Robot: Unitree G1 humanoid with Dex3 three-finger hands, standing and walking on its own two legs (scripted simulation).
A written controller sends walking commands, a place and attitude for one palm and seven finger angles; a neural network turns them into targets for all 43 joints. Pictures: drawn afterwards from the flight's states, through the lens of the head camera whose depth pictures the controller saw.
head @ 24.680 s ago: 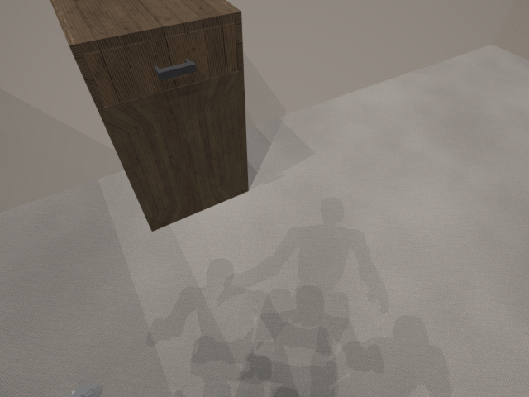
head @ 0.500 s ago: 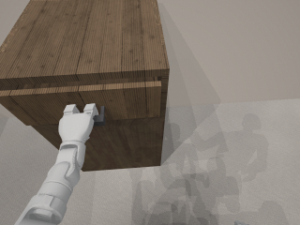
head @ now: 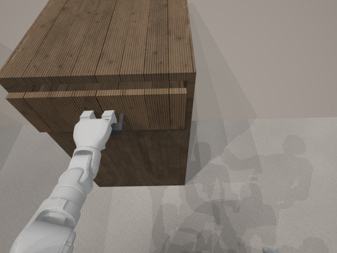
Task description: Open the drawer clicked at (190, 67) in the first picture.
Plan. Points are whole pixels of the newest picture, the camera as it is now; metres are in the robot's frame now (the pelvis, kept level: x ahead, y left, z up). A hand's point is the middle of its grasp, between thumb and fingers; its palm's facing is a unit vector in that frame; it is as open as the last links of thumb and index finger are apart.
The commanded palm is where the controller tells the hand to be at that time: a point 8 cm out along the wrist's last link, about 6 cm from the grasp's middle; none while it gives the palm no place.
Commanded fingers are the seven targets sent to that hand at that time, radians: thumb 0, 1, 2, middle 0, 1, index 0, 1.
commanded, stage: pull the drawer open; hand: left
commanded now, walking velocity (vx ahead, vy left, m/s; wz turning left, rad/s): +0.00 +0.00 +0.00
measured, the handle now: (102, 123) +0.45 +0.20 +0.01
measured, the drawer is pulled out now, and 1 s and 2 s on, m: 0.04 0.24 0.30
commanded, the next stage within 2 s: open the thumb to release the handle in 1.58 s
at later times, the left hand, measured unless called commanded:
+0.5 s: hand (95, 172) +0.31 +0.20 -0.01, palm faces +0.01 -0.08 -1.00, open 5.6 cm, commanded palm +0.27 +0.21 +0.04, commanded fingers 0.00 0.90 0.90 -0.40 -1.35 -0.40 -1.35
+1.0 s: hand (85, 221) +0.20 +0.19 -0.01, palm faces -0.02 -0.12 -0.99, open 5.8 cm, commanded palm +0.15 +0.21 +0.04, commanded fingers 0.00 0.90 0.90 -0.40 -1.35 -0.40 -1.35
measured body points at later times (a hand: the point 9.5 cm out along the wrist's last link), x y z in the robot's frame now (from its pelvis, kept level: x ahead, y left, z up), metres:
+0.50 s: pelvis +0.01 +0.01 +0.01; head +0.06 -0.02 +0.45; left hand +0.31 +0.20 +0.04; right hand +0.13 -0.26 -0.11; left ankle -0.02 +0.12 -0.71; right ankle -0.01 -0.11 -0.71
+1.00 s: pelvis +0.01 -0.01 +0.00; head +0.05 -0.03 +0.45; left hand +0.19 +0.19 +0.04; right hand +0.23 -0.22 -0.10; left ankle -0.02 +0.12 -0.70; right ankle -0.01 -0.11 -0.70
